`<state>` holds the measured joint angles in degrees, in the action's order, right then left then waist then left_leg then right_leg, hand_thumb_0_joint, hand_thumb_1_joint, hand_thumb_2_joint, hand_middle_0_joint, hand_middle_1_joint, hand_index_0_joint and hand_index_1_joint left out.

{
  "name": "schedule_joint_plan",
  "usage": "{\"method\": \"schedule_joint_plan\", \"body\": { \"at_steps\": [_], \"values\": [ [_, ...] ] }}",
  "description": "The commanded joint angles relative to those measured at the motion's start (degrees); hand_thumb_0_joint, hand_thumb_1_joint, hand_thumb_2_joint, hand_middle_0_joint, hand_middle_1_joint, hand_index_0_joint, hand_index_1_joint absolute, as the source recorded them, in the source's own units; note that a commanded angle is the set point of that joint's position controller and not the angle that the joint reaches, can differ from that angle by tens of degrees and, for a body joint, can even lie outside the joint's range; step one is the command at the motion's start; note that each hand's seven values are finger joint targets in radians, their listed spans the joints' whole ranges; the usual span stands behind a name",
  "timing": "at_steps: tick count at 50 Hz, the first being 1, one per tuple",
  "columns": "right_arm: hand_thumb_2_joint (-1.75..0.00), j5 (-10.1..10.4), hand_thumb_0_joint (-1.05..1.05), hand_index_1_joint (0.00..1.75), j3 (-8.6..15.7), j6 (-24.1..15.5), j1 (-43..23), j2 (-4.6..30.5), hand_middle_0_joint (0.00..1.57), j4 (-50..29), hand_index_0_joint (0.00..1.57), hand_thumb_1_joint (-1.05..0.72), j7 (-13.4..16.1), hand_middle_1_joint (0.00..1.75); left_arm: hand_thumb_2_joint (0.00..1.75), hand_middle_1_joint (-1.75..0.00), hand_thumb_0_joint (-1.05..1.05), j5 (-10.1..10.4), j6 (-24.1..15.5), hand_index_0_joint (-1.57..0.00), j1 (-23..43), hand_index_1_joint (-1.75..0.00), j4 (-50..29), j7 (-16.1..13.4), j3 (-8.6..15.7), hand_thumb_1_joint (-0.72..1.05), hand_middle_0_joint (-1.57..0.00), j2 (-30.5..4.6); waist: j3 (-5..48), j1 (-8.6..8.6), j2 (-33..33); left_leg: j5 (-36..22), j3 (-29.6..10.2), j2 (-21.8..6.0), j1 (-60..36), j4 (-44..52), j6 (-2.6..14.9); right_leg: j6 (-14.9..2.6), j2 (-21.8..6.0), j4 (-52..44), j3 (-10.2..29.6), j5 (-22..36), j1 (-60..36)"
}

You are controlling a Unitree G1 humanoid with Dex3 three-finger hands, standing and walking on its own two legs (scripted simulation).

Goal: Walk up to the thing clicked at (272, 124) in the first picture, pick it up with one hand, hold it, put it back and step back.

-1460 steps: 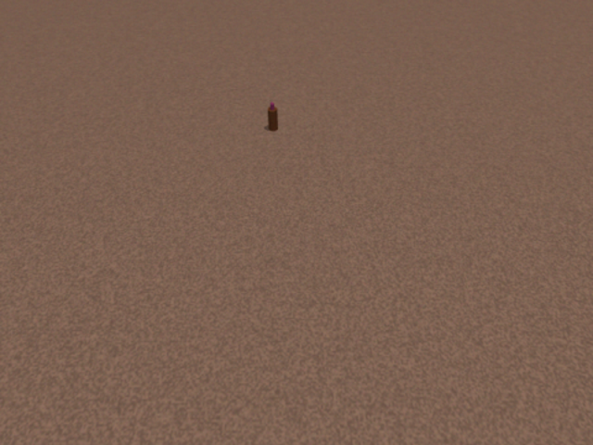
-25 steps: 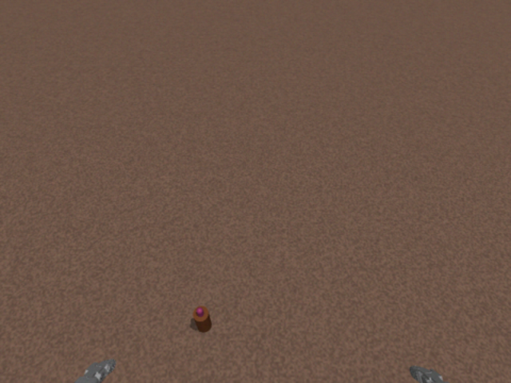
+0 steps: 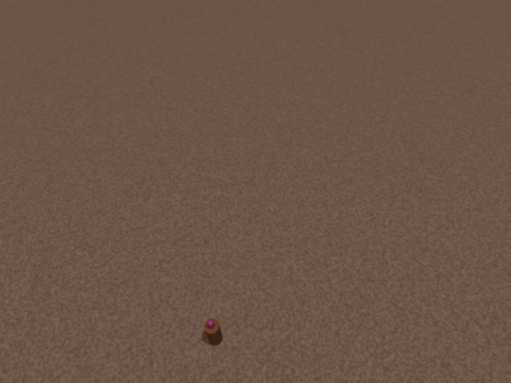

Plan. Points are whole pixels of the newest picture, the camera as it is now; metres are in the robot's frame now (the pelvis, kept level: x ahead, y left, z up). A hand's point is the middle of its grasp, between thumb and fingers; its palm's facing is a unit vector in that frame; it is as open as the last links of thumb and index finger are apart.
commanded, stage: stand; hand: left
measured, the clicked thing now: (213, 330) +0.44 +0.18 -0.69
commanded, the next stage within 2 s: step back in 1.36 s
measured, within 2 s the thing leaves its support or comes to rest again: neither
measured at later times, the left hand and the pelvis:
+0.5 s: hand out of the picture +0.06 +0.23 -0.16, palm faces -0.03 -0.94 -0.34, open 7.4 cm; pelvis +0.00 -0.02 +0.00, yaw -1 degrees
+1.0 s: hand out of the picture +0.10 +0.22 -0.15, palm faces -0.04 -0.94 -0.35, open 7.4 cm; pelvis +0.02 -0.03 +0.00, yaw -1 degrees
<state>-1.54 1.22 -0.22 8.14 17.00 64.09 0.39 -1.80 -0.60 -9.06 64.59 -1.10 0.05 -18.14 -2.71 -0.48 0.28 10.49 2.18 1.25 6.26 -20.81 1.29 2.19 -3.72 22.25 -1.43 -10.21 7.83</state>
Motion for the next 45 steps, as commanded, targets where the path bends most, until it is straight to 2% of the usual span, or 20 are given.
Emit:
{"method": "schedule_joint_plan", "body": {
  "at_steps": [1,3,4,6,8,9,13,17,19,22,25,30,34,37,41,45],
  "values": [
    [-0.90,-0.09,0.00,0.30,2.46,-1.01,-2.40,11.81,0.20,-2.92,0.20,-0.90,0.55,0.30,0.90,-0.30,0.00,0.23,-0.99,-0.20,2.27,-0.30,-2.09,-0.58,1.81,0.90,-0.20,-10.58,-0.04,0.10,-0.08,3.61,-7.43,-7.12,3.44,7.17,-0.24,-2.58,-3.43,-5.14,4.35,-2.18,0.72],
    [-0.90,-0.01,0.00,0.30,2.32,-0.88,-1.88,11.77,0.20,-2.33,0.20,-0.90,0.49,0.30,0.90,-0.30,0.00,0.27,-1.01,-0.20,2.50,-0.30,-1.93,-0.47,2.04,0.90,-0.20,-11.40,-0.46,0.07,-0.03,6.46,-7.62,-7.03,4.43,7.87,-0.30,-2.59,-3.28,-5.40,4.46,-3.75,0.65],
    [-0.90,-0.09,0.00,0.30,2.28,-0.96,-2.34,11.58,0.20,-2.54,0.20,-0.90,0.42,0.30,0.90,-0.30,0.00,0.23,-1.07,-0.20,2.33,-0.30,-1.72,-0.43,2.04,0.90,-0.20,-11.45,0.32,0.01,-0.16,5.33,-7.45,-7.06,4.00,7.59,-0.39,-2.67,-3.44,-5.29,4.68,-3.58,0.48],
    [-0.90,0.01,0.00,0.30,2.29,-0.92,-2.99,12.02,0.20,-2.47,0.20,-0.90,0.39,0.30,0.90,-0.30,0.00,0.16,-1.02,-0.20,1.89,-0.30,-1.42,-0.34,1.91,0.90,-0.20,-11.20,-0.38,-0.30,0.48,7.11,-7.65,-7.18,4.26,7.77,-0.37,-2.60,-3.18,-5.65,4.50,-4.42,1.52],
    [-0.90,0.05,0.00,0.30,2.17,-0.88,-2.23,11.78,0.20,-2.33,0.20,-0.90,0.32,0.30,0.90,-0.30,0.00,0.17,-1.13,-0.20,2.93,-0.30,-1.47,-0.35,2.05,0.90,-0.20,-11.76,0.73,0.37,-0.74,5.42,-6.90,-6.93,3.71,6.96,-0.42,-2.76,-3.55,-6.15,5.16,-4.80,1.27],
    [-0.90,0.04,0.00,0.30,2.09,-0.85,-2.48,11.96,0.20,-2.14,0.20,-0.90,0.29,0.30,0.90,-0.30,0.00,0.15,-1.21,-0.20,2.82,-0.30,-1.46,-0.37,1.97,0.90,-0.20,-11.64,-0.08,0.04,-0.60,4.96,-6.87,-6.82,3.74,6.61,-0.41,-2.67,-3.60,-6.56,5.41,-5.23,1.89],
    [-0.90,0.18,0.00,0.30,1.99,-0.78,-2.26,12.07,0.20,-1.88,0.20,-0.90,0.22,0.30,0.90,-0.30,0.00,0.32,-1.24,-0.20,3.05,-0.30,-1.19,-0.35,1.95,0.90,-0.20,-12.14,0.07,0.49,-1.16,3.32,-6.45,-7.01,1.98,5.81,-0.35,-2.98,-3.92,-7.28,6.08,-5.66,3.12],
    [-0.90,0.19,0.00,0.30,1.74,-0.91,-1.75,12.32,0.20,-1.57,0.20,-0.90,0.24,0.30,0.90,-0.30,0.00,0.60,-1.39,-0.20,3.70,-0.30,-1.33,-0.30,1.95,0.90,-0.20,-12.24,2.14,0.50,-0.50,-0.08,-6.11,-7.36,1.91,5.58,-0.38,-3.04,-4.13,-6.88,6.29,-1.67,0.60],
    [-0.90,0.25,0.00,0.30,1.73,-1.01,-2.38,12.86,0.20,-1.54,0.20,-0.90,0.32,0.30,0.90,-0.30,0.00,0.56,-1.33,-0.20,3.46,-0.30,-1.17,-0.25,1.89,0.90,-0.20,-11.84,2.21,0.23,1.05,0.16,-6.24,-7.63,1.79,5.92,-0.36,-3.01,-3.92,-6.39,5.89,-0.39,0.23],
    [-0.90,0.37,0.00,0.30,1.58,-1.03,-2.77,12.66,0.20,-1.48,0.20,-0.90,0.34,0.30,0.90,-0.30,0.00,0.63,-1.38,-0.20,3.67,-0.30,-0.81,-0.25,1.89,0.90,-0.20,-11.80,2.67,0.22,-0.74,-2.77,-6.15,-8.05,0.76,5.38,-0.24,-3.05,-4.06,-6.17,5.76,2.30,-0.33],
    [-0.90,0.53,0.00,0.30,1.34,-0.97,-2.04,12.79,0.20,-0.87,0.20,-0.90,0.34,0.30,0.90,-0.30,0.00,0.86,-1.25,-0.20,3.76,-0.30,-0.77,-0.06,1.83,0.90,-0.20,-11.89,1.02,0.19,-0.23,-0.60,-5.98,-7.78,2.29,6.19,-0.57,-2.92,-3.69,-6.79,5.78,0.42,-0.21],
    [-0.90,0.49,0.00,0.30,1.25,-1.21,-2.38,12.95,0.20,-0.85,0.20,-0.90,0.49,0.30,0.90,-0.30,0.00,0.89,-1.21,-0.20,4.63,-0.30,-0.91,0.03,1.99,0.90,-0.20,-12.08,2.52,0.45,0.15,-2.76,-5.69,-8.27,0.69,6.51,-0.77,-3.10,-3.86,-6.44,5.92,3.90,-0.94],
    [-0.90,0.48,0.00,0.30,1.19,-1.09,-2.68,12.86,0.20,-0.82,0.20,-0.90,0.35,0.30,0.90,-0.30,0.00,0.87,-1.17,-0.20,5.00,-0.30,-0.90,0.03,2.11,0.90,-0.20,-12.23,1.02,0.31,-0.69,-1.40,-5.80,-8.32,1.53,6.75,-0.74,-2.91,-3.66,-6.98,5.80,1.26,-0.32],
    [-0.90,0.48,0.00,0.30,1.22,-1.26,-2.87,13.03,0.20,-0.90,0.20,-0.90,0.38,0.30,0.90,-0.30,0.00,0.97,-1.13,-0.20,4.82,-0.30,-0.91,0.20,2.06,0.90,-0.20,-11.86,1.29,0.27,0.03,-1.75,-5.63,-8.42,0.88,6.74,-0.92,-3.04,-3.61,-7.14,5.88,1.88,0.16],
    [-0.90,0.55,0.00,0.30,1.28,-1.45,-2.93,13.15,0.20,-1.10,0.20,-0.90,0.46,0.30,0.90,-0.30,0.00,1.03,-1.41,-0.20,5.78,-0.30,-1.32,0.10,2.25,0.90,-0.20,-12.16,4.79,0.61,-0.21,-7.28,-5.32,-8.87,-1.12,6.04,-0.91,-3.12,-4.16,-5.78,5.79,9.72,-2.66],
    [-0.90,0.53,0.00,0.30,1.22,-1.51,-2.99,13.27,0.20,-1.03,0.20,-0.90,0.58,0.30,0.90,-0.30,0.00,1.11,-1.37,-0.20,6.17,-0.30,-1.40,0.08,2.33,0.90,-0.20,-12.55,4.96,0.77,-0.49,-8.67,-4.98,-9.14,-2.40,6.06,-1.01,-3.13,-4.28,-5.76,5.83,11.60,-2.45]
  ]
}}
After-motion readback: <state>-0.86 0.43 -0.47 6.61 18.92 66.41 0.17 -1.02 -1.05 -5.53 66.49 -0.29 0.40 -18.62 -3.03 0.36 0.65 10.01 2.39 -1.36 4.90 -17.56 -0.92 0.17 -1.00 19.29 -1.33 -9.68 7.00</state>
